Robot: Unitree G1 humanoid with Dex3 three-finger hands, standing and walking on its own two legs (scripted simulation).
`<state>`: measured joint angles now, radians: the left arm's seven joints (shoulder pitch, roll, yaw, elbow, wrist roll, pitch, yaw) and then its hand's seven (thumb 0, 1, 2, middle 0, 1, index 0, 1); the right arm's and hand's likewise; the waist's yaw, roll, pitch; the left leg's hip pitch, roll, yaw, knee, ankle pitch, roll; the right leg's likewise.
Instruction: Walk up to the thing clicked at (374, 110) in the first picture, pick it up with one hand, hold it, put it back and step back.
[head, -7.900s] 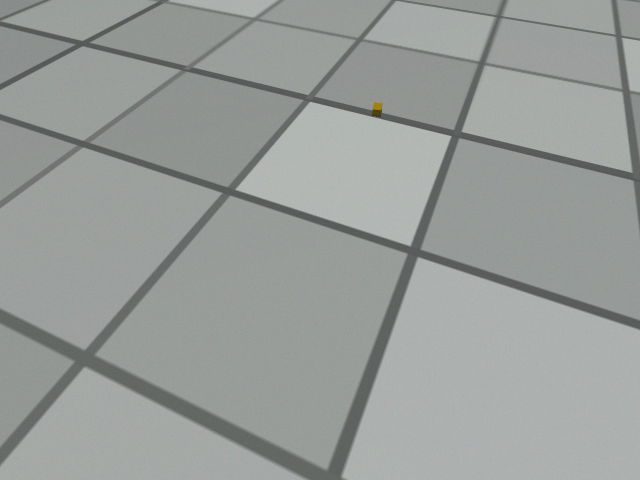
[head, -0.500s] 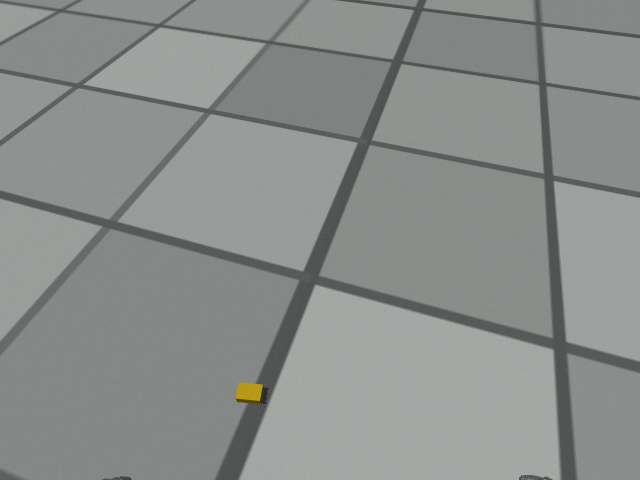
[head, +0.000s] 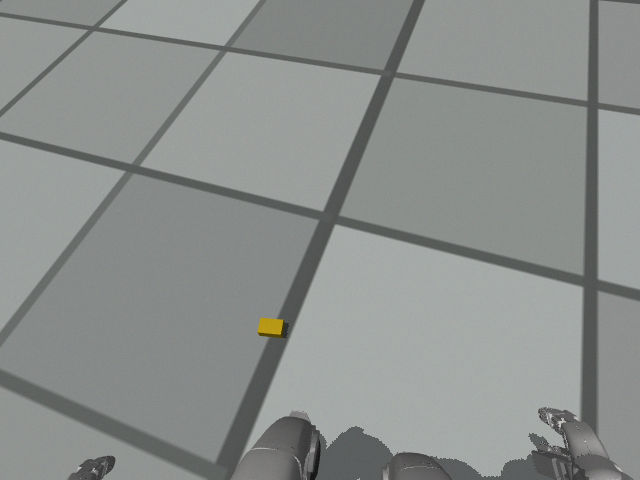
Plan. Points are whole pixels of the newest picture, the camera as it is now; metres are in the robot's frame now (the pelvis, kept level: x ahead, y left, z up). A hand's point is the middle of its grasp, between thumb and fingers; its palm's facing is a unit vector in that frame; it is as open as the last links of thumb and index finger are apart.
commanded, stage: walk up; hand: left
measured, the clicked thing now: (271, 327) +0.53 +0.24 -0.73
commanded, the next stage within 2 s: none
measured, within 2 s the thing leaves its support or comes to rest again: neither
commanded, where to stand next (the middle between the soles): +0.13 +0.01 m, yaw -2 degrees
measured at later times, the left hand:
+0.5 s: hand out of the picture +0.05 +0.30 -0.14, palm faces +0.04 -0.95 -0.32, open 7.4 cm
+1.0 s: hand (137, 441) +0.16 +0.29 -0.13, palm faces +0.03 -0.90 -0.44, open 7.4 cm
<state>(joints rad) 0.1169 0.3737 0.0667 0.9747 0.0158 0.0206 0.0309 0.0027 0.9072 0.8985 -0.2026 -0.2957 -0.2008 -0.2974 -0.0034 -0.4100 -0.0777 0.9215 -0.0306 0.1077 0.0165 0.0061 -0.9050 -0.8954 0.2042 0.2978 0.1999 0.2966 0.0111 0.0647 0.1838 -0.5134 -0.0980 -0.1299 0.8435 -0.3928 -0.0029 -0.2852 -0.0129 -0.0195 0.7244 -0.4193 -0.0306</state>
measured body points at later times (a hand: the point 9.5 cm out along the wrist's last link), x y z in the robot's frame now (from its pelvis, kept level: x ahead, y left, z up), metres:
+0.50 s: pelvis +0.03 +0.03 +0.02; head +0.03 +0.05 +0.47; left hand +0.04 +0.35 -0.12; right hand +0.11 -0.30 -0.07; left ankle -0.02 +0.15 -0.72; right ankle +0.10 -0.13 -0.66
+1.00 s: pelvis -0.01 +0.02 -0.02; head +0.05 +0.00 +0.43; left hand +0.16 +0.33 -0.10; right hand +0.07 -0.29 -0.16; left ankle -0.06 +0.15 -0.71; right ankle +0.18 -0.10 -0.72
